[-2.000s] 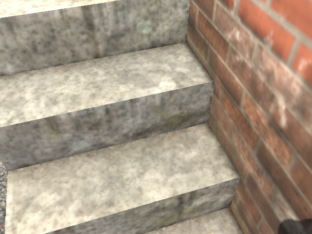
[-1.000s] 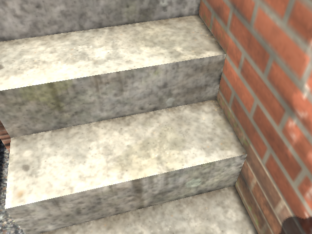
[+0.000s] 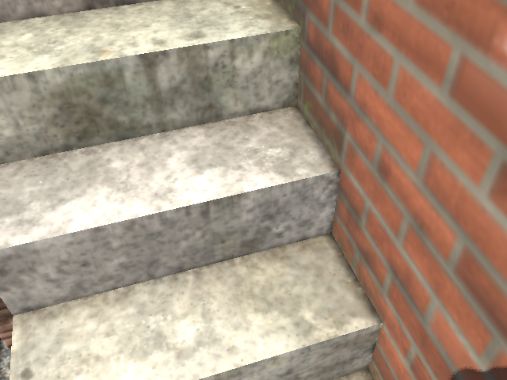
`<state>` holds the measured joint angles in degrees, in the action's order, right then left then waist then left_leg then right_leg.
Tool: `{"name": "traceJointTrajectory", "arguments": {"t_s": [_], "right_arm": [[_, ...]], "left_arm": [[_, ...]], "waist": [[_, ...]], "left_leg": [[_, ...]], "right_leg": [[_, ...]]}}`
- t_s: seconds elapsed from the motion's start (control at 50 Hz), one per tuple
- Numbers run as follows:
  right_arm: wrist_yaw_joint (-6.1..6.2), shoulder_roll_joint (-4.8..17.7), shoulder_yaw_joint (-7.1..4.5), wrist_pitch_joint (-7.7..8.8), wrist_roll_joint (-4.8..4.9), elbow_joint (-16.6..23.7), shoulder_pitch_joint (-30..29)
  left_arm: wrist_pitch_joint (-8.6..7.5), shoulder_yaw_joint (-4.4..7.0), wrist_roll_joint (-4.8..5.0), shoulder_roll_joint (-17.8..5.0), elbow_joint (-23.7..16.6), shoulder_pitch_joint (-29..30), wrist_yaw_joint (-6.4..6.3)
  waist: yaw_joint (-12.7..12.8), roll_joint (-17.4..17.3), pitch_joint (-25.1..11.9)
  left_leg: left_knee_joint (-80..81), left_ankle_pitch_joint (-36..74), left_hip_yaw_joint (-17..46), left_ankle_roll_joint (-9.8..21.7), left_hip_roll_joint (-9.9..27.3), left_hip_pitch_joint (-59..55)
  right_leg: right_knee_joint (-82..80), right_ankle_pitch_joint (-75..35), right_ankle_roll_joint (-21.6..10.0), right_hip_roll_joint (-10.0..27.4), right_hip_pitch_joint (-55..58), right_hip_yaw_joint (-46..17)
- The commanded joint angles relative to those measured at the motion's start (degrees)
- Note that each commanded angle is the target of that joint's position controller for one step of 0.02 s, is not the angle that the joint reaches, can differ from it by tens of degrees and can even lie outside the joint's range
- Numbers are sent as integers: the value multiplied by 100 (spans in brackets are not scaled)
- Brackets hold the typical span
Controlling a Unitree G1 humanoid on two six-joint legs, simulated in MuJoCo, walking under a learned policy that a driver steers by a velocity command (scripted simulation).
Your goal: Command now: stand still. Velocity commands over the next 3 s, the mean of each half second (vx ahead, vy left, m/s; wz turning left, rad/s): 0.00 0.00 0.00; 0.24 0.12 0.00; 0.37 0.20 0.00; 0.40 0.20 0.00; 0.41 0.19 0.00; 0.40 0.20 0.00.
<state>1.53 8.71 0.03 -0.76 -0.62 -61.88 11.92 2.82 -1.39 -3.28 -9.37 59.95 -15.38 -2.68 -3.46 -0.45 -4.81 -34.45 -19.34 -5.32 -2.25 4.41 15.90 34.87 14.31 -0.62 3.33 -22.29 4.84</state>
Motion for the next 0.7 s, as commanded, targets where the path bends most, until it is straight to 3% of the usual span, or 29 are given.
{"name": "traceJointTrajectory", "arguments": {"t_s": [0.02, 0.04, 0.08, 0.16, 0.24, 0.28, 0.3, 0.32, 0.36, 0.48, 0.5, 0.56, 0.58, 0.62, 0.68, 0.7], "right_arm": [[75, 446, -84, -149, -22, 189, -329], [100, 415, -73, -176, -106, 198, -191], [80, 496, -102, -142, -39, 177, -65], [52, 552, -125, -143, -12, 234, -89], [46, 570, -126, -235, -22, 290, -51], [54, 617, -128, -283, -40, 379, -189], [98, 612, -110, -326, 26, 285, -120], [118, 664, -111, -344, 17, 265, -11], [149, 661, -101, -374, -26, 229, 53], [190, 708, -127, -372, -31, 233, -47], [160, 730, -142, -334, -91, 336, -116], [167, 619, -143, -302, -43, 335, -22], [162, 633, -158, -277, 4, 392, -60], [144, 601, -158, -213, 9, 497, -103], [101, 547, -139, -96, 7, 665, -94], [96, 609, -143, -66, 50, 718, -26]], "left_arm": [[-200, 55, -27, -623, -328, 516, 23], [-263, 88, 7, -679, -214, 341, 38], [-355, 119, 117, -730, -82, 18, 73], [-426, 163, 135, -755, -37, -62, 135], [-426, 194, 166, -796, -17, 2, 191], [-436, 171, 131, -763, -41, 32, 195], [-413, 222, 81, -877, 0, -20, 196], [-400, 227, 86, -870, 1, -40, 191], [-410, 241, 96, -876, -28, 83, 190], [-384, 253, 71, -929, -41, 247, 193], [-408, 207, 126, -844, -97, 350, 187], [-387, 226, 96, -973, -131, 543, 102], [-352, 240, 114, -1027, -135, 496, 64], [-283, 339, 170, -1255, -116, 380, -5], [-239, 474, 241, -1406, -139, 208, -133], [-229, 513, 251, -1490, -168, 225, -196]], "waist": [[-1, 489, 854], [-57, 468, 691], [10, 450, 371], [51, 258, -146], [35, 150, -152], [59, 273, -119], [104, 499, 42], [84, 405, -80], [48, 238, -68], [67, 37, 346], [39, -227, 213], [56, 81, 445], [109, 149, 502], [161, 354, 562], [188, 698, 483], [154, 691, 475]], "left_leg": [[1133, 518, 494, 214, 174, 83], [1274, 696, 513, 188, 212, -178], [1420, 954, 534, 166, 229, -374], [1522, 1237, 515, 130, 254, -621], [1493, 1318, 489, 61, 277, -661], [1506, 1457, 479, 61, 322, -656], [1421, 1726, 491, -7, 323, -659], [1390, 1767, 473, -38, 323, -726], [1431, 1580, 438, -60, 322, -779], [1668, 1496, 420, 17, 357, -700], [1705, 1305, 386, 92, 340, -705], [1539, 375, 247, 219, 161, -384], [1409, 153, 199, 273, 69, -210], [1007, -170, 128, 390, -83, 263], [584, -48, 276, 579, -110, 726], [501, 27, 299, 671, -148, 827]], "right_leg": [[-1781, 733, -320, 630, 10, -1365], [-1810, 446, -222, 599, 125, -1324], [-1663, -669, -187, 548, 680, -1214], [-1422, -2078, -235, 462, 1377, -1053], [-1335, -2578, -248, 497, 1507, -1062], [-1300, -2782, -261, 463, 1464, -952], [-1248, -3306, -180, 467, 1478, -995], [-1192, -3501, -181, 471, 1548, -986], [-1200, -3198, -195, 469, 1492, -994], [-1390, -1783, -170, 398, 1160, -956], [-1406, -1387, -253, 388, 1129, -875], [-1715, 379, -443, 523, 846, -1165], [-1773, 979, -551, 585, 795, -1291], [-1898, 2085, -827, 825, 788, -1721], [-2088, 2611, -1169, 1251, 870, -2355], [-2044, 2471, -1226, 1315, 889, -2427]]}}
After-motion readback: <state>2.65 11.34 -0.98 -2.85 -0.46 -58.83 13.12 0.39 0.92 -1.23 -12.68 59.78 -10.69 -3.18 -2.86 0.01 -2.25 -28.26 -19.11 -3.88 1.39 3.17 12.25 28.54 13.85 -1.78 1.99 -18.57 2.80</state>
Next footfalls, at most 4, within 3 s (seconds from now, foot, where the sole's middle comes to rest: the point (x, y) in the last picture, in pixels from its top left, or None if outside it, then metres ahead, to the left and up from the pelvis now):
1.10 right None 0.15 -0.03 -0.58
1.46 left None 0.27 0.20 -0.57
1.80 right None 0.33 -0.09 -0.57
2.28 left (129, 354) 0.48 0.25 -0.37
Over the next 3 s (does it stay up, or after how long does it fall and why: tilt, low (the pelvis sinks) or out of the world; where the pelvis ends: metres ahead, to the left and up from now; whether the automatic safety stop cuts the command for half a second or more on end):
stays up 0.67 0.17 0.52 its command is cut before an obstacle after 0.5 s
